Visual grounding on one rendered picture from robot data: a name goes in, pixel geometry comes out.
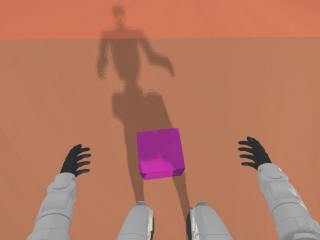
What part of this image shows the right robot hand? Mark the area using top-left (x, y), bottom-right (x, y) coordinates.
top-left (238, 136), bottom-right (272, 170)

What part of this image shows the left robot hand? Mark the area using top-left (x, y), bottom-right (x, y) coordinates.
top-left (60, 144), bottom-right (91, 178)

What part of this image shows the robot right thigh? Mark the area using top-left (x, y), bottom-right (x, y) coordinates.
top-left (190, 205), bottom-right (233, 240)

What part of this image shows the carton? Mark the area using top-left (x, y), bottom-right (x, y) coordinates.
top-left (136, 127), bottom-right (185, 180)

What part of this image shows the robot right shin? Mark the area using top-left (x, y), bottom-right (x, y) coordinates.
top-left (191, 201), bottom-right (207, 240)

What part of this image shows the left robot forearm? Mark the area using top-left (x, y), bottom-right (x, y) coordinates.
top-left (26, 172), bottom-right (77, 240)

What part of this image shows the right robot forearm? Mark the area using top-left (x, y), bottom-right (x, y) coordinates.
top-left (257, 163), bottom-right (320, 240)

